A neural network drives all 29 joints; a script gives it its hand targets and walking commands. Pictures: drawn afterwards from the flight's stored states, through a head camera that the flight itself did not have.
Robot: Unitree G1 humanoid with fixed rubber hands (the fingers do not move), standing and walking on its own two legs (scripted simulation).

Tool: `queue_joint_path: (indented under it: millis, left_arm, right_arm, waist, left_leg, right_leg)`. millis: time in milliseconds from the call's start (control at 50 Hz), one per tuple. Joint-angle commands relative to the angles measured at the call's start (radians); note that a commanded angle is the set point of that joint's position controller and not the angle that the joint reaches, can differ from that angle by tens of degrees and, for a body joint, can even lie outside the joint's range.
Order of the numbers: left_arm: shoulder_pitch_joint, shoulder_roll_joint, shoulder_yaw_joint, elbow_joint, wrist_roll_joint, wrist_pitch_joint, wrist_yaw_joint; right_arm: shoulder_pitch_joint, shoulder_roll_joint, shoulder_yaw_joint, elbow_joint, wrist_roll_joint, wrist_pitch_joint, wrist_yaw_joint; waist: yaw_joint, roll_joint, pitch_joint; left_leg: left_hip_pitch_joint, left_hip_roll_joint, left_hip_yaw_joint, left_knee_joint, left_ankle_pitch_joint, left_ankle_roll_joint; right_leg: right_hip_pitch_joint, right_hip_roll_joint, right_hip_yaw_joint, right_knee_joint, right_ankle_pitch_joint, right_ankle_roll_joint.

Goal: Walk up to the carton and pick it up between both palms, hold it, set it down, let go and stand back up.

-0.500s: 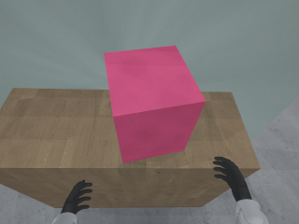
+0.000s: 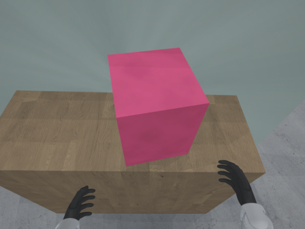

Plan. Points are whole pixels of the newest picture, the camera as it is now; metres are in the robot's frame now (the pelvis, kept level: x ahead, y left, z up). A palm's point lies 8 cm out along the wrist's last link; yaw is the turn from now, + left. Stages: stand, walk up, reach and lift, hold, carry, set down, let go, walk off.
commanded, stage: let go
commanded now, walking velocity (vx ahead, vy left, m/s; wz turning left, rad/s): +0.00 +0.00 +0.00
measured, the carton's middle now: (151, 109) +0.42 +0.02 +0.05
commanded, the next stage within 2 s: stand in 0.22 s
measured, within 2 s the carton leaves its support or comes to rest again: neither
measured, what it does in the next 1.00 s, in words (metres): stands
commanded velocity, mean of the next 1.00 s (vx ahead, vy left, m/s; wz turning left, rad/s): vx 0.00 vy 0.00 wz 0.00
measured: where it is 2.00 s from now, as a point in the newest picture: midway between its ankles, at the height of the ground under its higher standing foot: outside the picture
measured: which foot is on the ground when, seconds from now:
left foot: down 0.00-1.00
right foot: down 0.00-1.00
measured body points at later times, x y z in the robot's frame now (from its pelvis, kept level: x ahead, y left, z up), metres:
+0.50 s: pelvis +0.00 +0.01 +0.00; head -0.01 +0.04 +0.45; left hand +0.15 +0.29 -0.09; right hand +0.22 -0.21 -0.01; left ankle +0.01 +0.15 -0.74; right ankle +0.03 -0.08 -0.73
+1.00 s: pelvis +0.00 +0.01 +0.00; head -0.01 +0.04 +0.45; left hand +0.12 +0.30 -0.10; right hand +0.22 -0.21 -0.01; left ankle +0.01 +0.15 -0.74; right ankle +0.03 -0.08 -0.74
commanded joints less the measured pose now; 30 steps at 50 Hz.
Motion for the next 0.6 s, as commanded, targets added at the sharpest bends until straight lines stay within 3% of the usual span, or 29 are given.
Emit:
queue_joint_path:
  millis: [0,120,160,180,200,220,240,300,340,360,380,400,420,460,500,540,580]
  left_arm:
    - [-0.025,0.070,0.051,-0.012,0.087,-0.038,-0.013]
    - [-0.044,0.092,0.069,-0.021,0.082,-0.052,-0.012]
    - [-0.037,0.078,0.056,-0.013,0.093,-0.048,-0.010]
    - [-0.050,0.080,0.058,-0.018,0.092,-0.052,-0.009]
    - [0.010,0.207,0.122,0.068,0.067,-0.148,-0.010]
    - [-0.006,0.228,0.114,0.098,0.064,-0.181,-0.011]
    - [0.007,0.246,0.115,0.130,0.067,-0.203,-0.013]
    - [0.011,0.288,0.121,0.184,0.069,-0.229,-0.028]
    - [0.007,0.314,0.121,0.197,0.068,-0.236,-0.034]
    - [0.007,0.311,0.117,0.210,0.066,-0.239,-0.039]
    - [-0.023,0.298,0.105,0.210,0.061,-0.240,-0.050]
    - [-0.042,0.301,0.101,0.197,0.060,-0.241,-0.049]
    - [-0.055,0.283,0.094,0.198,0.054,-0.245,-0.056]
    - [-0.019,0.292,0.089,0.223,0.050,-0.248,-0.058]
    - [-0.031,0.272,0.077,0.222,0.040,-0.248,-0.062]
    - [0.001,0.278,0.076,0.252,0.036,-0.251,-0.061]
    - [0.018,0.276,0.076,0.276,0.039,-0.255,-0.060]
  right_arm:
    - [0.060,-0.118,-0.086,0.269,-0.029,0.157,-0.002]
    - [0.038,-0.110,-0.077,0.241,-0.028,0.148,-0.006]
    - [0.036,-0.118,-0.073,0.272,-0.023,0.150,-0.004]
    - [0.034,-0.122,-0.077,0.264,-0.019,0.148,-0.003]
    - [0.018,-0.336,-0.121,0.137,-0.140,0.182,-0.035]
    - [-0.001,-0.332,-0.125,0.096,-0.130,0.196,-0.043]
    - [0.007,-0.309,-0.119,0.085,-0.127,0.208,-0.048]
    - [0.042,-0.290,-0.103,0.054,-0.118,0.218,-0.043]
    - [0.060,-0.319,-0.107,0.040,-0.113,0.214,-0.034]
    - [0.080,-0.335,-0.112,0.045,-0.109,0.217,-0.030]
    - [0.109,-0.342,-0.115,0.047,-0.110,0.219,-0.027]
    - [0.114,-0.348,-0.117,0.038,-0.108,0.223,-0.026]
    - [0.133,-0.357,-0.120,0.041,-0.107,0.221,-0.023]
    - [0.114,-0.365,-0.122,0.037,-0.112,0.219,-0.023]
    - [0.078,-0.371,-0.115,0.030,-0.105,0.221,-0.027]
    - [0.066,-0.376,-0.112,0.022,-0.102,0.218,-0.026]
    - [0.023,-0.382,-0.111,0.024,-0.107,0.221,-0.024]
  waist:
    - [0.010,0.172,0.019]
    - [0.024,0.154,-0.005]
    - [0.019,0.189,0.017]
    - [0.018,0.178,0.007]
    - [0.112,0.151,-0.214]
    - [0.075,0.118,-0.222]
    - [0.087,0.105,-0.209]
    - [0.067,0.105,-0.040]
    - [0.052,0.116,0.016]
    - [0.056,0.083,0.032]
    - [0.028,0.119,0.009]
    - [0.025,0.112,0.031]
    - [0.021,0.151,0.009]
    - [0.037,0.146,-0.002]
    - [0.056,0.247,-0.002]
    - [0.066,0.259,-0.014]
    - [0.078,0.238,-0.054]
  left_leg:
    - [0.005,-0.033,0.087,-0.217,-0.008,0.033]
    - [-0.002,-0.038,0.092,-0.213,-0.005,0.040]
    - [-0.028,-0.029,0.087,-0.225,-0.029,0.043]
    - [-0.022,-0.034,0.091,-0.217,-0.014,0.043]
    - [0.020,0.028,0.024,-0.015,0.085,0.040]
    - [-0.011,0.008,0.028,0.000,0.015,0.039]
    - [-0.063,0.000,0.033,0.032,-0.047,0.045]
    - [-0.076,-0.021,0.033,0.066,-0.158,0.056]
    - [-0.082,-0.027,0.028,0.095,-0.187,0.072]
    - [-0.073,-0.023,0.024,0.080,-0.193,0.079]
    - [-0.041,-0.032,0.026,0.078,-0.197,0.091]
    - [-0.044,-0.028,0.014,0.062,-0.188,0.094]
    - [-0.046,-0.024,-0.002,0.039,-0.220,0.101]
    - [-0.022,-0.004,-0.039,0.002,-0.223,0.107]
    - [-0.028,0.039,-0.098,-0.076,-0.239,0.121]
    - [-0.050,0.072,-0.148,-0.147,-0.307,0.130]
    - [-0.038,0.069,-0.128,-0.135,-0.256,0.121]
  right_leg:
    - [0.365,-0.065,0.134,-0.073,-0.150,0.050]
    - [0.362,-0.068,0.135,-0.072,-0.130,0.053]
    - [0.376,-0.061,0.134,-0.064,-0.124,0.052]
    - [0.378,-0.062,0.137,-0.065,-0.113,0.053]
    - [0.315,-0.163,0.183,-0.014,0.085,0.049]
    - [0.287,-0.149,0.187,0.000,0.044,0.059]
    - [0.290,-0.177,0.227,-0.027,-0.008,0.036]
    - [0.033,-0.217,0.322,-0.156,-0.451,0.007]
    - [-0.051,-0.231,0.350,-0.188,-0.569,0.004]
    - [-0.073,-0.228,0.327,-0.185,-0.591,0.006]
    - [-0.095,-0.215,0.320,-0.182,-0.594,-0.003]
    - [-0.100,-0.196,0.284,-0.148,-0.545,-0.001]
    - [-0.092,-0.188,0.280,-0.118,-0.508,0.002]
    - [-0.097,-0.151,0.233,-0.078,-0.435,0.019]
    - [-0.063,-0.119,0.179,0.003,-0.287,0.027]
    - [-0.026,-0.088,0.132,0.065,-0.212,0.030]
    - [0.040,-0.086,0.109,0.062,-0.137,0.031]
